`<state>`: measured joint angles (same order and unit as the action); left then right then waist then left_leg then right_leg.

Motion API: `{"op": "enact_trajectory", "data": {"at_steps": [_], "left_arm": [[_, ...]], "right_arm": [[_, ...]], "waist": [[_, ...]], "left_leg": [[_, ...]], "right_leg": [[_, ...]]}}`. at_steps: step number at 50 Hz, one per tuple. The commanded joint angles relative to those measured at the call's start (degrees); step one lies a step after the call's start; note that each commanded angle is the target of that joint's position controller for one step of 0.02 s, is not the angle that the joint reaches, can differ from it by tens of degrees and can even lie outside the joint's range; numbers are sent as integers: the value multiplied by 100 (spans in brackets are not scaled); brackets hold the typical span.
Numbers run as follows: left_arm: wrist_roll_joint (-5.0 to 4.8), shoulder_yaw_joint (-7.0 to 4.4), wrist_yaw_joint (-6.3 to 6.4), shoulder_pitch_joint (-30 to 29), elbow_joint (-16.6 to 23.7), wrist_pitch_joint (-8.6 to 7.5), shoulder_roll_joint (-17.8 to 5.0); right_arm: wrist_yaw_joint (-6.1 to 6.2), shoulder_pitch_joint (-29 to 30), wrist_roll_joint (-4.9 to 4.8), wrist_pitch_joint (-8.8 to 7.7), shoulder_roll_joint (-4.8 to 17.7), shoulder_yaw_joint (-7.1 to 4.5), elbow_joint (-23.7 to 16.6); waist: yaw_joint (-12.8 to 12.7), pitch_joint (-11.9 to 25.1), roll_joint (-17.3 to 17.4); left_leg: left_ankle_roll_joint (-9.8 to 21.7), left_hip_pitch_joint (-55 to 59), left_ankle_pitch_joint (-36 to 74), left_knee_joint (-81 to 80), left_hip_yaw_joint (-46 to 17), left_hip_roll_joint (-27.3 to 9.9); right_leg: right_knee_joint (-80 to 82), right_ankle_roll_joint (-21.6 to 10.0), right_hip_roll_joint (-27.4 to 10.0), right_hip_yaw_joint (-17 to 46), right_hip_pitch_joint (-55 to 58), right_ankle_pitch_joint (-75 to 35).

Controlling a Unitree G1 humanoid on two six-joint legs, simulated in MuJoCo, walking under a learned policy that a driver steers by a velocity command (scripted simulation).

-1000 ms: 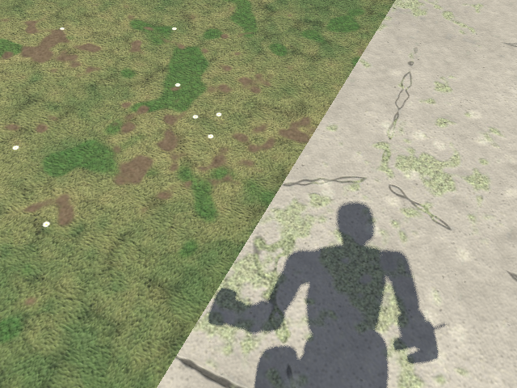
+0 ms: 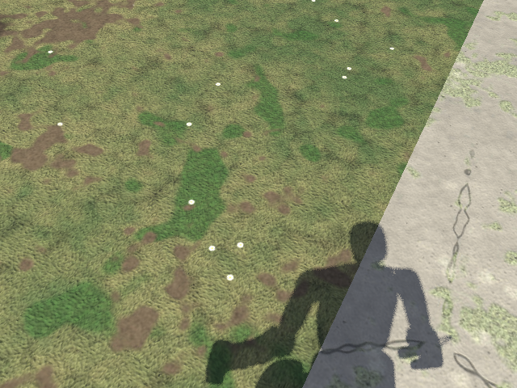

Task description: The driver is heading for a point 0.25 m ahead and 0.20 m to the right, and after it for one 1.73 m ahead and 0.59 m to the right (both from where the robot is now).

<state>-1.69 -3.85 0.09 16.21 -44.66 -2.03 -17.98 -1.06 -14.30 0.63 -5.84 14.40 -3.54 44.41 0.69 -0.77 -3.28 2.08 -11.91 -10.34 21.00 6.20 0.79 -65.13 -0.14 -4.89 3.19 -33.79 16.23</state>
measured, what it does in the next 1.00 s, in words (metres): walks ahead, turning right: right foot, then left foot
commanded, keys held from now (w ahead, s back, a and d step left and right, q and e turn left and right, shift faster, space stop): w+e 0.20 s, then e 0.66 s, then no key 0.14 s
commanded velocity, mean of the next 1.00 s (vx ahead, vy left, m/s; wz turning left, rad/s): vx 0.22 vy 0.00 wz -0.54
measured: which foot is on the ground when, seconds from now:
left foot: down 0.00-0.32, up 0.34-0.80, down 0.82-1.00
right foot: up 0.00-0.30, down 0.32-0.82, up 0.84-1.00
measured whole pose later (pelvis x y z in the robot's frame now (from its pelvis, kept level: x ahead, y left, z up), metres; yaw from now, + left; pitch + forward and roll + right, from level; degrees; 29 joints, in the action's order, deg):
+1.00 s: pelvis +0.31 -0.05 +0.00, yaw -34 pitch +2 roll -1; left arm -0.8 -5.2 1.6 10.4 -35.6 3.5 -19.9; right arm 1.3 -8.5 0.7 -0.3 15.2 -3.1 41.5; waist 1.0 -2.1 -2.4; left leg 0.1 -16.7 -11.9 26.8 -1.2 -1.2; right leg -63.3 4.4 5.0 6.5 -29.2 26.9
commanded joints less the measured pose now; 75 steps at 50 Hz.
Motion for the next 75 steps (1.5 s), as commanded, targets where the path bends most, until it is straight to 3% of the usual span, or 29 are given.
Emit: {"op": "enact_trajectory", "data": {"at_steps": [1,10,13,15,16,17,18,19,21,22,24,27,32,37,40,41,42,43,44,46,52,56,58,59,60,61,62,64,75], "left_arm": [[36,-73,10,156,389,58,-153],[45,32,-300,-1381,1037,-6,-6],[128,-77,-372,-1236,1197,0,-214],[133,-331,-329,100,899,-4,-642],[145,-503,-193,722,779,43,-1099],[223,-535,-103,397,942,54,-1769],[240,-457,-159,562,1206,7,-1468],[218,-367,-201,292,1211,-27,-1149],[61,-268,-153,-304,1206,-10,-756],[120,-235,-119,-503,1274,15,-685],[230,-254,-90,-672,1331,26,-755],[186,-293,13,-590,1273,67,-877],[118,-291,173,-618,1309,278,-889],[133,-290,168,-558,1334,375,-848],[32,-256,181,-744,1411,426,-745],[71,-189,180,-562,1443,432,-518],[91,-133,162,-119,1501,407,-295],[153,-266,144,-229,1514,340,-804],[122,-375,140,-229,1379,342,-1103],[106,-355,183,-234,1194,472,-873],[116,-79,121,-684,1341,476,-207],[104,-90,58,-594,1232,466,-287],[155,-91,34,-389,1089,447,-291],[212,-111,70,-354,1152,445,-516],[294,-174,116,-548,1210,467,-915],[346,-51,57,-741,1193,411,-462],[357,23,12,-937,1200,343,-219],[357,16,-2,-795,1087,252,-279],[271,73,43,-585,742,179,-148]], "right_arm": [[42,321,31,-168,677,-180,-236],[156,-242,-117,57,1155,-311,170],[220,-90,-196,223,1357,-365,164],[273,70,-273,303,1364,-358,93],[268,-73,-168,254,1161,-277,17],[173,-748,168,147,364,-26,-229],[102,-646,18,34,881,-61,-135],[98,11,-196,32,1088,-133,-315],[234,293,-59,106,980,-106,-333],[266,214,-35,198,1046,-141,-338],[288,30,-2,333,941,-136,-305],[343,166,37,402,780,-78,-337],[310,778,-31,499,770,-60,-506],[233,1007,-66,377,824,-90,-633],[169,576,-78,275,888,-164,-530],[189,446,4,281,1202,-247,-546],[241,705,116,367,1660,-337,-610],[222,464,184,387,1405,-319,-584],[228,557,142,385,1124,-238,-661],[242,840,-15,432,832,-153,-708],[259,764,-16,583,979,-167,-592],[205,625,-126,615,1124,-179,-464],[192,457,-199,590,970,-104,-340],[161,276,-95,528,817,-36,-299],[106,104,98,438,478,72,-358],[143,442,109,428,528,85,-385],[156,571,96,438,683,52,-342],[190,615,79,476,777,25,-217],[261,319,9,479,712,20,364]], "waist": [[-177,-53,753],[353,-477,531],[107,-247,773],[-622,543,740],[-885,997,148],[-81,1580,-1445],[-559,2953,-610],[-619,2326,-155],[-249,1072,308],[-41,901,195],[159,871,76],[143,988,10],[-49,878,-273],[-165,720,-590],[109,732,-580],[16,896,-50],[-437,729,1616],[-155,775,1914],[-131,726,1339],[-178,528,982],[27,638,1449],[64,623,1549],[-70,505,1328],[14,683,862],[340,745,-487],[147,665,-713],[152,435,-466],[22,236,-478],[47,70,160]], "left_leg": [[945,224,1160,-1340,-903,-1606],[687,1262,1462,-1179,177,-1747],[446,1568,4095,-125,460,-1716],[147,1232,4912,1738,650,-1381],[-232,15,3100,3373,675,-1035],[-663,-2416,-2782,5605,308,43],[-615,-2518,-3052,6347,-1092,141],[-498,-2802,-2489,6239,-1221,-134],[-473,-2821,-1664,5359,-1079,-497],[-470,-2412,-1470,5114,-1122,-565],[-535,-1965,-1280,4725,-1042,-458],[-695,-1938,-928,3944,-1049,-293],[-760,-1884,-290,2846,-1218,-108],[-636,-1502,-655,1820,-1297,101],[-386,-480,317,143,-1193,-3],[-69,270,888,-33,-1794,-867],[740,834,2624,-28,-2995,-2005],[1474,748,3007,-155,-3764,-2616],[1426,631,2849,-56,-3284,-2376],[974,505,2452,79,-2336,-1676],[993,502,2457,32,-1508,-1323],[1013,403,2025,157,-1634,-1428],[635,-40,1405,310,-1514,-1233],[209,-509,688,564,-1354,-1046],[-256,-928,-539,1027,-692,-439],[-458,-438,-924,802,-718,-434],[-530,-216,-428,671,-715,-434],[-568,-128,59,644,-675,-402],[-591,151,432,418,-713,-476]], "right_leg": [[168,92,-313,351,-596,-688],[2526,-183,-164,-313,-698,-1603],[2814,-415,280,-798,-65,-856],[3392,-707,830,-1004,1722,-1306],[3562,-984,411,-228,3277,-2955],[3265,-2080,-1273,2427,5217,-5293],[3807,-2592,-1764,3639,5435,-4794],[3960,-2293,-1464,2813,4954,-4545],[4211,-1774,-904,1865,3370,-3794],[4387,-1707,-753,1665,2698,-3780],[4525,-1687,-615,1459,2036,-4035],[4445,-1617,-457,1304,1898,-4144],[4479,-1287,-228,1697,1830,-1837],[4149,-1218,-224,2319,2107,-1793],[3670,-898,67,2450,2086,-1902],[3044,-616,388,2122,1602,-721],[1974,-215,1357,987,427,1618],[638,93,1240,623,-150,2279],[-64,227,999,674,-134,1903],[-471,434,924,588,-157,1347],[1429,544,683,-38,809,1006],[3150,361,635,-326,1694,342],[4602,69,666,-326,2580,-814],[4537,-132,129,320,3265,-1561],[4301,-603,-671,1132,3293,-2393],[4474,-987,-846,1259,2396,-1663],[4500,-813,-496,1013,2225,-895],[4488,-443,-118,738,2086,-427],[4339,-346,99,548,2076,-932]]}}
